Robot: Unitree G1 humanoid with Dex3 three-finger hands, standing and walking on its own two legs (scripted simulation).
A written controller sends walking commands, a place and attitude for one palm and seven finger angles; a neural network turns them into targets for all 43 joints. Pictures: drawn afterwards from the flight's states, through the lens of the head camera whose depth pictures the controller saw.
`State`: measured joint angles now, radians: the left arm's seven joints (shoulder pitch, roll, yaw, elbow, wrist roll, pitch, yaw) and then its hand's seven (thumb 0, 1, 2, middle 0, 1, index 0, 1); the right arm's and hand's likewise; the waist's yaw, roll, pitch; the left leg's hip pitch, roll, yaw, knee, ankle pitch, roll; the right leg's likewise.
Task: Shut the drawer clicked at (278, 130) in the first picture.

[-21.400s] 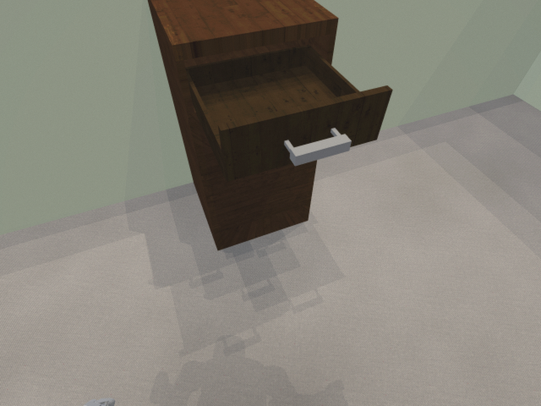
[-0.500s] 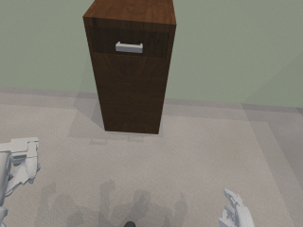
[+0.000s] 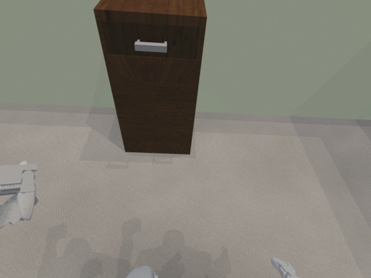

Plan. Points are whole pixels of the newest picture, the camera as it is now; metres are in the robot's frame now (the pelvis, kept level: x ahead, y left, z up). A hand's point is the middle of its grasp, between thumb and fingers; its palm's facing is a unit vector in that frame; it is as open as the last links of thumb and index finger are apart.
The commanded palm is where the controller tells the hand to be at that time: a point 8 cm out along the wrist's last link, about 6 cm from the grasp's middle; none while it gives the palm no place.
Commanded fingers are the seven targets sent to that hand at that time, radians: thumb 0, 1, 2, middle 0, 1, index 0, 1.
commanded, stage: stop stepping back and stand still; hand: left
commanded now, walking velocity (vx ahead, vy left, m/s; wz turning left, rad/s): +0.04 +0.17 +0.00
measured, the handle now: (151, 44) +0.98 +0.19 +0.03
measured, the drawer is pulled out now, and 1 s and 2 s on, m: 0.00 0.00 0.00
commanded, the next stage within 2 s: let the arm hang, fingers relaxed in 0.40 s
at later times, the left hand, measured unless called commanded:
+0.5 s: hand (17, 183) +0.21 +0.26 +0.18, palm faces +0.36 -0.81 -0.47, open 3.3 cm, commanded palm none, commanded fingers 0.00 0.90 0.90 -1.36 -1.56 -1.36 -1.56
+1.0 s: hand out of the picture -0.02 +0.25 -0.16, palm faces +0.01 -0.96 -0.26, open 4.5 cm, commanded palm none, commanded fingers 0.00 0.90 0.90 -0.36 -0.47 -0.36 -0.47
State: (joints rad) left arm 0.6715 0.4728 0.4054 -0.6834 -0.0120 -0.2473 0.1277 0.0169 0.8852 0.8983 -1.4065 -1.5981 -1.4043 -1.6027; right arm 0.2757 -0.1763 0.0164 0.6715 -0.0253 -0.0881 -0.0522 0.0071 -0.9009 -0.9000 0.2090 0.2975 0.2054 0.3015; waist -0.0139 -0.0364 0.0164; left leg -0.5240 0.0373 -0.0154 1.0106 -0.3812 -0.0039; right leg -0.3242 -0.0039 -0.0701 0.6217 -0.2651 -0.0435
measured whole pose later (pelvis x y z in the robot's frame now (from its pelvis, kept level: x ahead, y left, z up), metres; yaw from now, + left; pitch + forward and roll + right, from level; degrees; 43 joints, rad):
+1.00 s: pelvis +0.00 +0.02 +0.01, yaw +2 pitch -1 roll -1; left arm 0.30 0.29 0.01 1.04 0.02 0.03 0.00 0.02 0.90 0.90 -0.72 -0.90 -0.72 -0.89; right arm 0.26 -0.27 -0.02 1.03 -0.03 0.04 0.00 0.00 -0.91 -0.90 0.20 0.30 0.20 0.30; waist 0.00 0.00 0.08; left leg -0.31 0.04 0.03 0.49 -0.17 0.01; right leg -0.23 -0.03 -0.10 0.46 -0.21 0.00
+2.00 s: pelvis +0.03 +0.01 +0.03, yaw +2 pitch -1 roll +0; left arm 0.11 0.32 0.01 1.14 0.01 -0.01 -0.01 0.01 0.90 0.90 -0.20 -0.30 -0.20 -0.30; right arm 0.09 -0.33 -0.01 1.13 -0.02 0.01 0.00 0.00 -0.91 -0.90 0.20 0.30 0.20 0.30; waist -0.01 0.02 0.07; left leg -0.16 0.04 0.05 0.32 -0.14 -0.02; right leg -0.10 -0.02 -0.09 0.31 -0.19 -0.01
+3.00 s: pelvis +0.05 +0.00 +0.03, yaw +1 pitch -2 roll +0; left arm 0.11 0.32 0.01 1.14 0.01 -0.02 -0.01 0.01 0.90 0.90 -0.20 -0.30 -0.20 -0.30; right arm 0.11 -0.33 -0.01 1.14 -0.02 0.00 0.00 0.00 -0.91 -0.90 0.21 0.30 0.20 0.30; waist -0.01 0.01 0.05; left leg -0.12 0.05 0.06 0.29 -0.14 -0.03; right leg -0.07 -0.01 -0.07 0.28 -0.19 -0.01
